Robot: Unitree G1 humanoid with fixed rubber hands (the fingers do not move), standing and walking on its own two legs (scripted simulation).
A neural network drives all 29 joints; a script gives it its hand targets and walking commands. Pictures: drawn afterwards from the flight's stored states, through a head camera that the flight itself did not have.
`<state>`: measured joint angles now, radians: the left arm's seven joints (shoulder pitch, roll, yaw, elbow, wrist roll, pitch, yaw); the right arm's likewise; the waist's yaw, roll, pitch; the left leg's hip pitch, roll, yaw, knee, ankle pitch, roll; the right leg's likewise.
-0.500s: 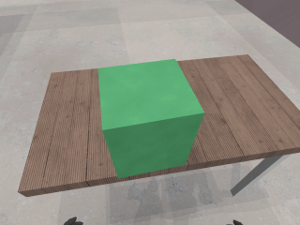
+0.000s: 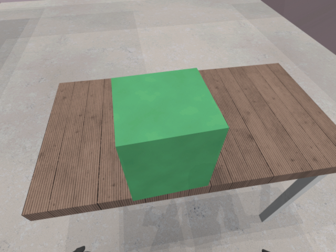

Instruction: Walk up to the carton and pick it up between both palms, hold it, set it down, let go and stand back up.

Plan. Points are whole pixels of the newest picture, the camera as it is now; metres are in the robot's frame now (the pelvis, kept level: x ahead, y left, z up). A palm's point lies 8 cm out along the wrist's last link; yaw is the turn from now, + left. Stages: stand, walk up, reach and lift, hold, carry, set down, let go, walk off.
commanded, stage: stand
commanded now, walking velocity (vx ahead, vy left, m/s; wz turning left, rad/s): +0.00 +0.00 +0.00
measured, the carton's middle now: (163, 136) +0.38 +0.03 +0.06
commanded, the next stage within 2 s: none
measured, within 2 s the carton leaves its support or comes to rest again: neither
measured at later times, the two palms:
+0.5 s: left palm out of the picture +0.07 +0.25 -0.11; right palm out of the picture +0.07 -0.25 -0.11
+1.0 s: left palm out of the picture +0.05 +0.25 -0.11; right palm out of the picture +0.06 -0.25 -0.11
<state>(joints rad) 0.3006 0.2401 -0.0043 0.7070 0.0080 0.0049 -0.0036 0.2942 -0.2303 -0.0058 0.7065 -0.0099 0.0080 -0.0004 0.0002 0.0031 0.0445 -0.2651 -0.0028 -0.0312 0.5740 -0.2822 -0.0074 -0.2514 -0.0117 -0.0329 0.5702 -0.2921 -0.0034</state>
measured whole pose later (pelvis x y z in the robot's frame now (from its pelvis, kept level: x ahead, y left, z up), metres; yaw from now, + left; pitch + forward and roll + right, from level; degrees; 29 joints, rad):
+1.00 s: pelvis +0.00 +0.00 +0.00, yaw +0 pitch -2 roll +0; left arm 0.33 0.25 -0.01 0.80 0.01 0.00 0.01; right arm 0.31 -0.24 0.00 0.81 -0.01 0.00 -0.01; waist 0.00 0.00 0.04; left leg -0.24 0.00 -0.04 0.52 -0.25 -0.01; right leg -0.22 -0.01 -0.04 0.51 -0.26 0.00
